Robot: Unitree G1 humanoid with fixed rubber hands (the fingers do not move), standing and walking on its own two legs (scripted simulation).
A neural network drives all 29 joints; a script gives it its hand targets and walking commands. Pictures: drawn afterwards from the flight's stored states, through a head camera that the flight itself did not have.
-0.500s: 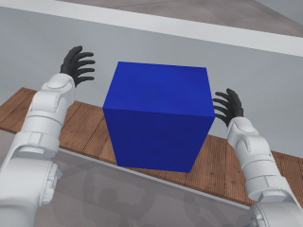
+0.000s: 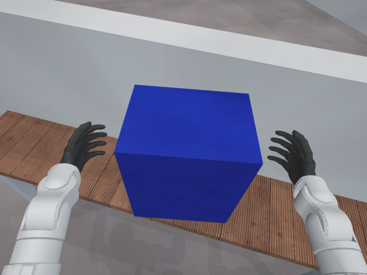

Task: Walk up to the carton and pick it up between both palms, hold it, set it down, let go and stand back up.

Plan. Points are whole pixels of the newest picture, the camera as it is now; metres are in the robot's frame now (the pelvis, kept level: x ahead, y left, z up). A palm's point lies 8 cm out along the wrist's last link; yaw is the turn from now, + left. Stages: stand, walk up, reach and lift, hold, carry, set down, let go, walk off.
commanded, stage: set down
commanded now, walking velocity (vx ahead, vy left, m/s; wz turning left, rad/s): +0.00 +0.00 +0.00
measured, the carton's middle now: (185, 161) +0.38 +0.00 +0.01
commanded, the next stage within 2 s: none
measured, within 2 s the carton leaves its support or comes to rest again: neither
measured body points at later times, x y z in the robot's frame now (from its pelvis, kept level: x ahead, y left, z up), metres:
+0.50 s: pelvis +0.00 +0.00 +0.00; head +0.02 +0.01 +0.45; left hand +0.28 +0.22 +0.03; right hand +0.24 -0.23 +0.04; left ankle -0.04 +0.12 -0.75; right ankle -0.03 -0.10 -0.75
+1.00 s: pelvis -0.03 +0.01 -0.01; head +0.00 +0.01 +0.44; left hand +0.20 +0.23 -0.03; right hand +0.19 -0.21 -0.03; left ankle -0.04 +0.12 -0.75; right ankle -0.03 -0.10 -0.75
